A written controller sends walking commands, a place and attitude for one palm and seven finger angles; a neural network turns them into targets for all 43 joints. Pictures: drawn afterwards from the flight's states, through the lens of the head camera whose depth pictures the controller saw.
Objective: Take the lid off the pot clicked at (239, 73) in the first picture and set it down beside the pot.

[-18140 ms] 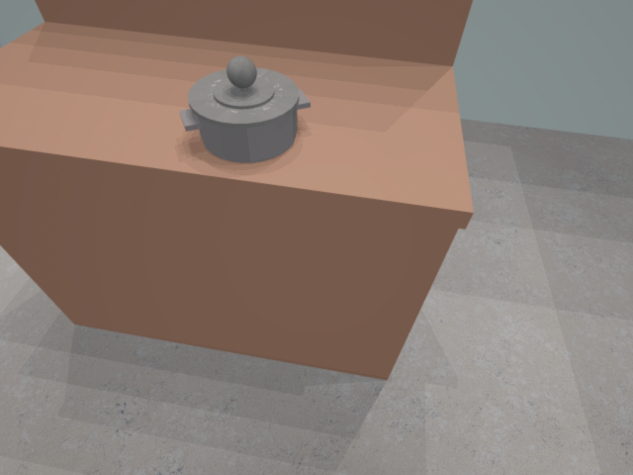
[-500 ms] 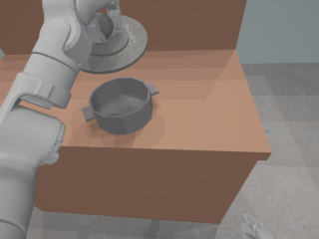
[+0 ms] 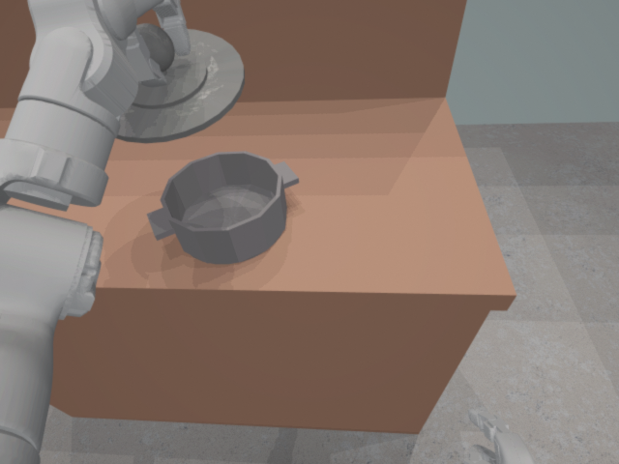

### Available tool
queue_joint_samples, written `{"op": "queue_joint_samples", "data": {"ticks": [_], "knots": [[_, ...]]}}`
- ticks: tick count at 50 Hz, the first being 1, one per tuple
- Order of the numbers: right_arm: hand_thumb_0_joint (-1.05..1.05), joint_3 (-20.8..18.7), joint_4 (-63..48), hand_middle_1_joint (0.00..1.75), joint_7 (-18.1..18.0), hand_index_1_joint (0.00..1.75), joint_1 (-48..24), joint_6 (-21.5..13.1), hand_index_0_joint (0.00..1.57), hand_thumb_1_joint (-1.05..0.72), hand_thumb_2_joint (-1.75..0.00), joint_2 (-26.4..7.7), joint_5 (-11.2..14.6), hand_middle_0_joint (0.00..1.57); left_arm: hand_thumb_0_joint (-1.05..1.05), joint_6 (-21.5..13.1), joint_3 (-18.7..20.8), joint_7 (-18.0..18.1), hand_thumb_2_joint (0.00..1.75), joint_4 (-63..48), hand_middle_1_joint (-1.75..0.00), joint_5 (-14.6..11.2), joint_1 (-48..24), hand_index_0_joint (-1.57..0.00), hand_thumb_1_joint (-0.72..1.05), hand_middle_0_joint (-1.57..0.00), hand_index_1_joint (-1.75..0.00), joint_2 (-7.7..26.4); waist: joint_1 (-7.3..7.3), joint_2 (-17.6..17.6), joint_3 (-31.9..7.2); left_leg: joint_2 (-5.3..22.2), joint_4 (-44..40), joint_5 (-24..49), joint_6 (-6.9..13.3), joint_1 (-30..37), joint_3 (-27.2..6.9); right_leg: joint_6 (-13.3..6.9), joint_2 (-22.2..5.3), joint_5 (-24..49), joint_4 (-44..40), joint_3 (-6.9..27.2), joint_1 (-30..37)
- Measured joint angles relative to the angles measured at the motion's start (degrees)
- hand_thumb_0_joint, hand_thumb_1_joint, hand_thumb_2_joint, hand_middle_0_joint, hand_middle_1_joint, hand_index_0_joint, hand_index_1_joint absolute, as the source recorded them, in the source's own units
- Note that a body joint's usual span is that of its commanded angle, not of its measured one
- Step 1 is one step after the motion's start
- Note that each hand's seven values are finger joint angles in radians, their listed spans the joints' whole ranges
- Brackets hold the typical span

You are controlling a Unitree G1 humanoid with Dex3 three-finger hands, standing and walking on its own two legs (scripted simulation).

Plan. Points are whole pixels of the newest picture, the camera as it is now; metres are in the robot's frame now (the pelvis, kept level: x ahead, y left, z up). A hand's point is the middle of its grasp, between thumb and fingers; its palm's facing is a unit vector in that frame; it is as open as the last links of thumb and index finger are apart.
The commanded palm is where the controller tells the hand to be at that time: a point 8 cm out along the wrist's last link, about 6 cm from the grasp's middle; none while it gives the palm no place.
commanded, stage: move the lid sideways beside the pot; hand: left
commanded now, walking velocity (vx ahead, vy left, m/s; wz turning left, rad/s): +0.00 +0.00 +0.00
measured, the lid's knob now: (150, 49) +0.48 +0.17 +0.32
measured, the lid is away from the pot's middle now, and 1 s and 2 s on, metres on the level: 0.04 0.16 0.25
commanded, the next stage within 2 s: lower the lid onto the table in 1.94 s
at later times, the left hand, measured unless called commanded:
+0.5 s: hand (78, 64) +0.44 +0.23 +0.32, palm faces -0.11 -0.07 -0.99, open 7.4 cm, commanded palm +0.42 +0.24 +0.39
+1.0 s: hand (38, 70) +0.44 +0.28 +0.31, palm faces -0.11 -0.05 -0.99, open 7.4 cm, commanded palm +0.43 +0.29 +0.39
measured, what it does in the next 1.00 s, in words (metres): stands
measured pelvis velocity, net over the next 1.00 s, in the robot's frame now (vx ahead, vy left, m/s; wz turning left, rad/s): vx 0.00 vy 0.01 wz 0.01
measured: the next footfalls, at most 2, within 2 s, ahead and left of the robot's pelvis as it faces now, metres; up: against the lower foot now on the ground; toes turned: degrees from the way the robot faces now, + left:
none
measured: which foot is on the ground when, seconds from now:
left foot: down 0.00-1.00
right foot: down 0.00-1.00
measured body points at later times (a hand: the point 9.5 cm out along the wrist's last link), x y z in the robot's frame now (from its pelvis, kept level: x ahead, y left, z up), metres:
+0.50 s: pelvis -0.01 +0.01 +0.00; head +0.01 -0.02 +0.45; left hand +0.44 +0.23 +0.37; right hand +0.13 -0.24 -0.12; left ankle +0.03 +0.10 -0.74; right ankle -0.03 -0.13 -0.74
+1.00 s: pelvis +0.00 +0.01 +0.00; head +0.03 -0.01 +0.45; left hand +0.45 +0.28 +0.37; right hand +0.11 -0.25 -0.12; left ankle +0.03 +0.10 -0.74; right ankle -0.03 -0.13 -0.74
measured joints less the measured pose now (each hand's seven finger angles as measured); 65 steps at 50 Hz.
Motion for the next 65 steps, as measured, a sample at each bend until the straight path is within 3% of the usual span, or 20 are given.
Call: {"op": "queue_joint_samples", "data": {"ticks": [9,17,24,37,53,65], "knots": [[0.01,-0.19,-0.02,0.30,-0.11,0.30,0.58,0.90,0.20,-0.91,-0.90,-0.49,0.74,0.20,0.00,-0.81,-1.56,-1.10,0.74,-4.17,-0.94,-0.34,2.58,-0.72,0.21,-0.74,-0.94,2.63,0.64,-0.39,0.96,0.01,1.04,-0.10,0.03,-0.65,-0.99,-0.06,0.09,0.19,-0.17,-1.00,0.28],[0.01,0.23,0.01,0.30,-0.31,0.30,0.45,0.45,0.20,-0.91,-0.90,0.15,0.75,0.20,0.00,-2.71,0.32,-0.99,0.74,-1.37,-0.93,-0.12,1.18,-0.72,0.21,-0.74,-0.94,4.67,0.11,-0.16,1.25,-0.10,0.88,0.36,0.18,-1.29,-1.03,0.11,-0.01,0.74,-0.52,-1.05,-0.26],[0.01,0.41,0.42,0.30,-0.07,0.30,1.27,2.04,0.20,-0.91,-0.90,0.27,0.99,0.20,0.00,-3.17,1.60,-0.93,0.74,3.54,-0.93,1.07,-0.04,-0.72,0.21,-0.74,-0.95,6.55,-0.46,-0.18,0.66,-0.04,1.08,0.19,0.37,-1.80,-0.75,0.31,0.04,0.87,-0.68,-0.74,-0.71],[0.01,-0.11,0.28,0.30,-0.75,0.30,2.83,2.71,0.20,-0.91,-0.90,-0.51,1.15,0.20,0.00,-5.61,3.73,-1.22,0.74,3.86,-0.94,2.05,1.17,-0.72,0.21,-0.74,-0.95,10.77,-1.06,-0.83,1.46,0.07,1.27,0.06,0.63,-2.32,-0.68,0.47,0.19,1.46,-1.73,-0.66,-0.69],[0.01,0.08,0.12,0.30,-0.91,0.30,2.57,3.10,0.20,-0.91,-0.90,-0.40,1.19,0.20,0.00,-7.61,5.39,-0.95,0.74,4.73,-0.94,2.87,1.33,-0.72,0.21,-0.74,-0.95,13.04,-0.91,-0.20,1.60,-0.02,1.16,0.11,0.78,-3.00,-0.84,0.57,0.14,1.76,-2.48,-0.81,-1.02],[0.01,0.20,0.00,0.30,-1.37,0.30,3.70,4.03,0.20,-0.91,-0.90,-0.68,1.44,0.21,0.00,-9.44,7.67,-1.17,0.74,8.91,-0.94,4.17,0.90,-0.72,0.22,-0.74,-0.95,17.52,-1.55,-0.87,1.82,0.60,1.31,-0.37,0.44,-3.11,-0.71,0.32,0.77,1.81,-3.04,-0.60,-0.94]]}}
